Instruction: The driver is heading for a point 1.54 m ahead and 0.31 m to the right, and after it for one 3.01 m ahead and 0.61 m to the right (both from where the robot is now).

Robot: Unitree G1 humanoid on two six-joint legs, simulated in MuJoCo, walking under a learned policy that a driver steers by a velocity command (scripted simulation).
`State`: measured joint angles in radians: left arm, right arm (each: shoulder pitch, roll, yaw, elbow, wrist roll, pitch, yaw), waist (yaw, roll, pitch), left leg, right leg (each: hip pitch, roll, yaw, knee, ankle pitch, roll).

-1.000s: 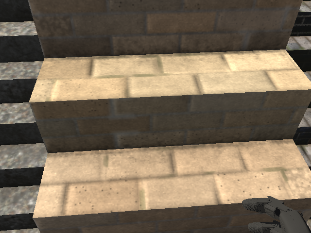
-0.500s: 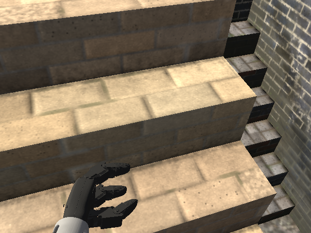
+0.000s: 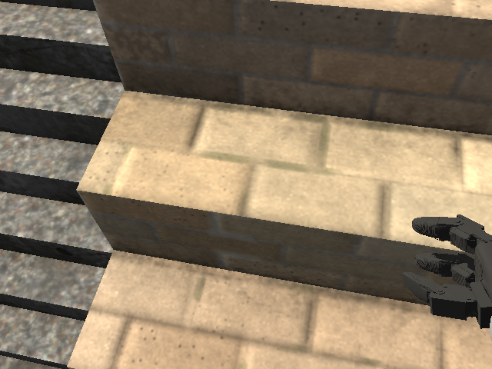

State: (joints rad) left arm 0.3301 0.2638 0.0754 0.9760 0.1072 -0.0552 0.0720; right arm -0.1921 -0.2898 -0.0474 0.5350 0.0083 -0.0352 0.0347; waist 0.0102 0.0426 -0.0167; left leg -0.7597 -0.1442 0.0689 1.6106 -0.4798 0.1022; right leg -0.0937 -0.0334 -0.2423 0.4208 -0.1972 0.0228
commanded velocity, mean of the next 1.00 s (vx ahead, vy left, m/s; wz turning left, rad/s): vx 0.17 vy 0.00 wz -0.34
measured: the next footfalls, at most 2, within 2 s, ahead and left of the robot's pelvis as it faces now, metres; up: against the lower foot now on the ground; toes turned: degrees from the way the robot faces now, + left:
left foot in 0.06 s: -0.08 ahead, +0.02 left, +0.05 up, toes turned +18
right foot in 0.34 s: +0.05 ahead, -0.11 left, +0.22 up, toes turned -11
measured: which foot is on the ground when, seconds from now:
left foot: up 0.00-0.04, down 0.06-0.18, up 0.20-0.68, down 0.70-1.00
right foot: down 0.00-0.02, up 0.04-0.32, down 0.34-0.68, up 0.70-0.98, down 1.00-1.00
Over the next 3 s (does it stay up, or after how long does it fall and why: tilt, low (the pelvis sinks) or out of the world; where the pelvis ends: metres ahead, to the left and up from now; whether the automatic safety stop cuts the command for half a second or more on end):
stays up -1.48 0.42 -1.26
